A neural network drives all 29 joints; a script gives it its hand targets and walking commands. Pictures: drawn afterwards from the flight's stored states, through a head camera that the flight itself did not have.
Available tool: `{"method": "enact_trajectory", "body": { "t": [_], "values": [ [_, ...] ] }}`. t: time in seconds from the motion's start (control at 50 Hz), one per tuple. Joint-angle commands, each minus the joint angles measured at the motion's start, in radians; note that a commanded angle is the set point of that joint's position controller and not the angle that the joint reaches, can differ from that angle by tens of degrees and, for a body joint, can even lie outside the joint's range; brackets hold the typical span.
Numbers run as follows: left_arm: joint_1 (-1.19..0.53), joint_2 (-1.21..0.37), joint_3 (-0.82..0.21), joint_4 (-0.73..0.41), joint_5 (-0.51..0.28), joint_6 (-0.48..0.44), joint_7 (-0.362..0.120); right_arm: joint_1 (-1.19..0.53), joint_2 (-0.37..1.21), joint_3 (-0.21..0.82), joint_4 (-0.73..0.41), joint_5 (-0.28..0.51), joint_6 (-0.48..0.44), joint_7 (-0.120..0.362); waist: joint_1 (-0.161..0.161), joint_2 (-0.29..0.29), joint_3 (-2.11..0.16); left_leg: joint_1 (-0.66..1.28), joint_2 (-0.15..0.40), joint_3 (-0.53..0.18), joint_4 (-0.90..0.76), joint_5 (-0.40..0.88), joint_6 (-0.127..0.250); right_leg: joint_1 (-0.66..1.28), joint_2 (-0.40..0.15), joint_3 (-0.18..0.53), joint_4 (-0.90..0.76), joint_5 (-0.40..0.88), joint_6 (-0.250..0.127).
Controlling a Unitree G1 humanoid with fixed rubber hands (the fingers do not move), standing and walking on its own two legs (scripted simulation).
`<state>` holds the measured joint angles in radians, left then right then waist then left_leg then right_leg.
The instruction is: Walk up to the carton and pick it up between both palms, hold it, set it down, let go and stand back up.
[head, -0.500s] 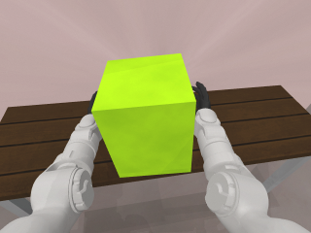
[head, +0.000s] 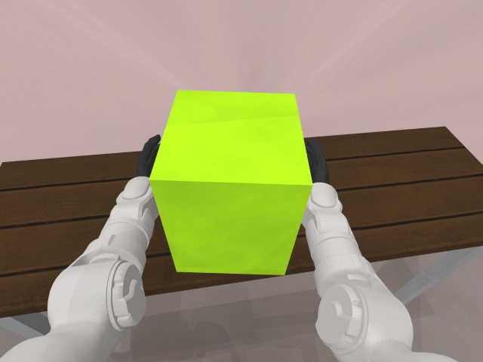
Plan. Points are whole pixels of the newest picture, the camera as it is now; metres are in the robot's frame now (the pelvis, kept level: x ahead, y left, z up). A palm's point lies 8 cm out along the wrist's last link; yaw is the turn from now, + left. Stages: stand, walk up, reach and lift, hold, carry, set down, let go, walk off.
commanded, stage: set down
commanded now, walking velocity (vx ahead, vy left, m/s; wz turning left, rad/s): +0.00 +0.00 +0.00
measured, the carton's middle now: (233, 186) +0.41 +0.00 +0.07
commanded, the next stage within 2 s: none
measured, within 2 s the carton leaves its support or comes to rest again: rests again in 0.38 s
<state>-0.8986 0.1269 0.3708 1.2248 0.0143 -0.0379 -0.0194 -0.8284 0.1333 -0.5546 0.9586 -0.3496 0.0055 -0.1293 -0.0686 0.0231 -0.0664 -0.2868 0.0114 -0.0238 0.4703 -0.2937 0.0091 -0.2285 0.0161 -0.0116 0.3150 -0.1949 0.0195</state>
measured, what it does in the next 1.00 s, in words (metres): stands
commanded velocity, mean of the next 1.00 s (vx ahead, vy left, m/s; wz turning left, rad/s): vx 0.00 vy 0.00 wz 0.00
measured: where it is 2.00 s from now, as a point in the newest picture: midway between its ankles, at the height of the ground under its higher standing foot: outside the picture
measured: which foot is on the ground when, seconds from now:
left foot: down 0.00-1.00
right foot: down 0.00-1.00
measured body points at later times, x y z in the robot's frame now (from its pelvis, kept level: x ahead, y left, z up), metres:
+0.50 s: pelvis +0.00 +0.00 +0.00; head +0.05 +0.01 +0.45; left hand +0.44 +0.14 +0.05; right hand +0.41 -0.15 +0.06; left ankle -0.04 +0.10 -0.74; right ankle -0.03 -0.14 -0.74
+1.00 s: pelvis +0.00 +0.00 +0.00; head +0.05 +0.01 +0.45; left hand +0.44 +0.14 +0.05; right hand +0.41 -0.15 +0.06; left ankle -0.04 +0.10 -0.74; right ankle -0.03 -0.14 -0.74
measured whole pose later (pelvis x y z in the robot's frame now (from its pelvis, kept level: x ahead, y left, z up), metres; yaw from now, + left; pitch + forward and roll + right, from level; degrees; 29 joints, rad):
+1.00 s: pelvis +0.00 +0.00 +0.00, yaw +0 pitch +9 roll -2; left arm -0.89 0.13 0.38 1.28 0.03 -0.18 -0.03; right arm -0.78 0.16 -0.61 0.96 -0.43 -0.14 -0.09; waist -0.07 0.02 -0.06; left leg -0.35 0.01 -0.02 0.47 -0.28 0.01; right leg -0.29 0.02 -0.01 0.32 -0.19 0.02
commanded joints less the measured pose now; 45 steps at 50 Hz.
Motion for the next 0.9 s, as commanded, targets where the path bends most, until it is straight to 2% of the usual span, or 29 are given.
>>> {"method": "enact_trajectory", "body": {
  "t": [0.0, 0.04, 0.06, 0.08, 0.12, 0.14, 0.16, 0.2, 0.22, 0.24, 0.28, 0.3, 0.36, 0.38, 0.4, 0.42, 0.44, 0.46, 0.5, 0.54, 0.56, 0.58, 0.6, 0.62, 0.64, 0.66, 0.76, 0.84, 0.88],
  "values": [
    [-0.814, -0.512, -0.194, -0.105, 0.132, -0.123, -0.167, -0.699, 0.591, 0.33, -0.197, -0.054, -0.111, 0.162, -0.061, 0.014, -0.73, 0.046, -0.016, 0.062, -0.01, 0.778, -0.106, 0.426, 0.004, -0.055, 0.184, 0.811, 0.052],
    [-0.821, -0.51, -0.175, -0.091, 0.143, -0.131, -0.163, -0.705, 0.589, 0.325, -0.172, -0.057, -0.118, 0.168, -0.033, 0.036, -0.715, 0.065, -0.018, 0.069, 0.003, 0.796, -0.106, 0.385, 0.007, -0.056, 0.167, 0.75, 0.041],
    [-0.845, -0.514, -0.183, -0.119, 0.153, -0.134, -0.168, -0.674, 0.589, 0.299, -0.168, -0.079, -0.123, 0.169, -0.053, 0.042, -0.729, 0.083, -0.011, 0.07, -0.011, 0.787, -0.101, 0.397, 0.007, -0.048, 0.16, 0.739, 0.045],
    [-0.808, -0.49, -0.157, -0.066, 0.157, -0.133, -0.17, -0.684, 0.568, 0.307, -0.149, -0.085, -0.123, 0.175, -0.03, -0.004, -0.675, 0.059, -0.012, 0.073, -0.01, 0.754, -0.099, 0.389, 0.002, -0.06, 0.145, 0.715, 0.042],
    [-0.82, -0.509, -0.179, -0.111, 0.141, -0.137, -0.175, -0.682, 0.579, 0.312, -0.183, -0.096, -0.13, 0.169, -0.053, -0.01, -0.699, 0.018, -0.027, 0.081, -0.029, 0.707, -0.099, 0.457, -0.003, -0.06, 0.161, 0.796, 0.054],
    [-0.775, -0.501, -0.152, -0.057, 0.154, -0.131, -0.178, -0.69, 0.582, 0.312, -0.199, -0.089, -0.132, 0.169, -0.031, -0.004, -0.682, 0.007, -0.029, 0.087, -0.039, 0.696, -0.091, 0.457, -0.005, -0.047, 0.154, 0.799, 0.052],
    [-0.788, -0.507, -0.164, -0.065, 0.148, -0.136, -0.179, -0.68, 0.572, 0.297, -0.163, -0.09, -0.132, 0.166, -0.057, 0.012, -0.671, 0.001, -0.03, 0.085, -0.036, 0.701, -0.098, 0.454, -0.002, -0.054, 0.163, 0.8, 0.055],
    [-0.788, -0.508, -0.163, -0.089, 0.156, -0.151, -0.171, -0.684, 0.607, 0.326, -0.203, -0.092, -0.146, 0.171, -0.023, -0.002, -0.739, 0.01, -0.03, 0.091, -0.03, 0.726, -0.092, 0.45, -0.007, -0.044, 0.171, 0.809, 0.057],
    [-0.778, -0.518, -0.191, -0.088, 0.146, -0.158, -0.168, -0.683, 0.591, 0.31, -0.189, -0.095, -0.155, 0.173, -0.047, 0.002, -0.744, 0.025, -0.021, 0.077, -0.019, 0.738, -0.093, 0.413, -0.001, -0.059, 0.165, 0.77, 0.051],
    [-0.805, -0.505, -0.171, -0.059, 0.158, -0.161, -0.17, -0.691, 0.601, 0.303, -0.17, -0.098, -0.156, 0.177, -0.03, 0.013, -0.719, 0.018, -0.025, 0.087, -0.016, 0.713, -0.097, 0.411, -0.003, -0.048, 0.161, 0.781, 0.047],
    [-0.837, -0.53, -0.192, -0.088, 0.142, -0.18, -0.165, -0.679, 0.592, 0.298, -0.158, -0.111, -0.172, 0.173, -0.052, 0.006, -0.728, 0.046, -0.021, 0.083, -0.001, 0.773, -0.104, 0.379, 0.004, -0.062, 0.169, 0.761, 0.047],
    [-0.812, -0.511, -0.176, -0.059, 0.154, -0.17, -0.168, -0.642, 0.59, 0.281, -0.105, -0.109, -0.161, 0.175, -0.047, 0.023, -0.695, 0.057, -0.023, 0.077, -0.001, 0.751, -0.101, 0.363, 0.004, -0.058, 0.155, 0.728, 0.039],
    [-0.776, -0.518, -0.183, -0.058, 0.17, -0.191, -0.164, -0.656, 0.611, 0.312, -0.16, -0.111, -0.186, 0.174, -0.014, 0.011, -0.731, 0.03, -0.024, 0.088, -0.009, 0.753, -0.094, 0.395, 0.006, -0.05, 0.167, 0.737, 0.047],
    [-0.783, -0.521, -0.176, -0.053, 0.164, -0.194, -0.17, -0.629, 0.593, 0.309, -0.127, -0.108, -0.185, 0.176, -0.028, -0.004, -0.707, 0.018, -0.022, 0.093, -0.011, 0.722, -0.093, 0.399, -0.001, -0.058, 0.159, 0.75, 0.047],
    [-0.766, -0.501, -0.131, -0.018, 0.193, -0.183, -0.175, -0.646, 0.6, 0.307, -0.153, -0.131, -0.18, 0.176, -0.004, -0.004, -0.686, 0.004, -0.024, 0.097, -0.02, 0.708, -0.089, 0.416, -0.001, -0.053, 0.16, 0.737, 0.055],
    [-0.786, -0.496, -0.169, -0.033, 0.166, -0.186, -0.176, -0.667, 0.602, 0.283, -0.162, -0.137, -0.183, 0.169, -0.044, -0.011, -0.706, 0.008, -0.029, 0.104, -0.031, 0.688, -0.091, 0.423, -0.006, -0.059, 0.157, 0.761, 0.054],
    [-0.756, -0.488, -0.132, 0.004, 0.182, -0.184, -0.18, -0.656, 0.594, 0.281, -0.148, -0.145, -0.183, 0.172, -0.012, -0.02, -0.67, -0.037, -0.032, 0.103, -0.035, 0.64, -0.078, 0.433, -0.01, -0.051, 0.156, 0.732, 0.048],
    [-0.772, -0.517, -0.17, -0.037, 0.172, -0.193, -0.173, -0.66, 0.598, 0.275, -0.172, -0.133, -0.199, 0.172, -0.041, 0.012, -0.719, -0.023, -0.03, 0.097, -0.03, 0.658, -0.091, 0.429, -0.004, -0.057, 0.175, 0.772, 0.049],
    [-0.811, -0.53, -0.197, -0.069, 0.163, -0.212, -0.156, -0.651, 0.593, 0.281, -0.149, -0.132, -0.213, 0.179, -0.04, 0.052, -0.758, 0.077, -0.01, 0.08, 0.007, 0.783, -0.113, 0.321, 0.009, -0.066, 0.163, 0.705, 0.043],
    [-0.782, -0.518, -0.19, -0.044, 0.158, -0.226, -0.158, -0.633, 0.615, 0.294, -0.132, -0.13, -0.229, 0.176, -0.016, 0.024, -0.76, 0.037, -0.02, 0.1, 0.016, 0.792, -0.1, 0.348, 0.003, -0.059, 0.162, 0.734, 0.042],
    [-0.807, -0.497, -0.173, -0.041, 0.166, -0.22, -0.157, -0.629, 0.578, 0.271, -0.103, -0.157, -0.215, 0.178, -0.045, 0.008, -0.709, 0.039, -0.022, 0.087, 0.0, 0.763, -0.102, 0.358, 0.009, -0.067, 0.148, 0.71, 0.043],
    [-0.76, -0.483, -0.168, -0.007, 0.176, -0.216, -0.166, -0.637, 0.587, 0.279, -0.107, -0.144, -0.22, 0.178, -0.02, 0.0, -0.695, 0.017, -0.022, 0.099, -0.005, 0.753, -0.1, 0.358, 0.005, -0.065, 0.158, 0.727, 0.045],
    [-0.78, -0.492, -0.158, -0.011, 0.179, -0.219, -0.168, -0.631, 0.586, 0.27, -0.099, -0.159, -0.219, 0.174, -0.036, -0.015, -0.685, -0.007, -0.021, 0.096, -0.012, 0.709, -0.093, 0.379, 0.005, -0.071, 0.154, 0.707, 0.048],
    [-0.778, -0.463, -0.141, 0.003, 0.186, -0.22, -0.171, -0.632, 0.59, 0.261, -0.116, -0.165, -0.218, 0.175, -0.008, -0.007, -0.713, -0.015, -0.026, 0.106, -0.014, 0.691, -0.086, 0.392, -0.005, -0.051, 0.167, 0.727, 0.053],
    [-0.796, -0.471, -0.179, -0.019, 0.168, -0.223, -0.163, -0.634, 0.568, 0.252, -0.132, -0.151, -0.226, 0.178, -0.036, 0.01, -0.748, 0.014, -0.015, 0.089, -0.015, 0.711, -0.091, 0.359, 0.004, -0.07, 0.157, 0.689, 0.05],
    [-0.738, -0.488, -0.165, -0.017, 0.182, -0.223, -0.162, -0.628, 0.566, 0.25, -0.142, -0.155, -0.234, 0.174, -0.03, 0.009, -0.745, 0.006, -0.02, 0.093, -0.001, 0.713, -0.092, 0.35, -0.001, -0.063, 0.156, 0.708, 0.048],
    [-0.724, -0.359, -0.108, -0.005, 0.214, -0.211, -0.155, -0.553, 0.467, 0.226, -0.062, -0.154, -0.219, 0.17, -0.019, 0.039, -0.646, 0.045, -0.016, 0.115, -0.016, 0.711, -0.095, 0.32, 0.004, -0.066, 0.146, 0.655, 0.036],
    [-0.731, -0.274, -0.055, -0.004, 0.23, -0.222, -0.136, -0.546, 0.392, 0.184, -0.086, -0.159, -0.217, 0.16, -0.012, -0.014, -0.666, 0.019, -0.018, 0.115, -0.028, 0.665, -0.081, 0.368, -0.001, -0.062, 0.154, 0.673, 0.049],
    [-0.756, -0.197, -0.068, 0.008, 0.202, -0.216, -0.125, -0.579, 0.313, 0.157, -0.098, -0.152, -0.225, 0.142, -0.02, 0.02, -0.687, 0.026, -0.024, 0.12, -0.005, 0.712, -0.091, 0.319, -0.002, -0.066, 0.159, 0.681, 0.048]
  ]
}}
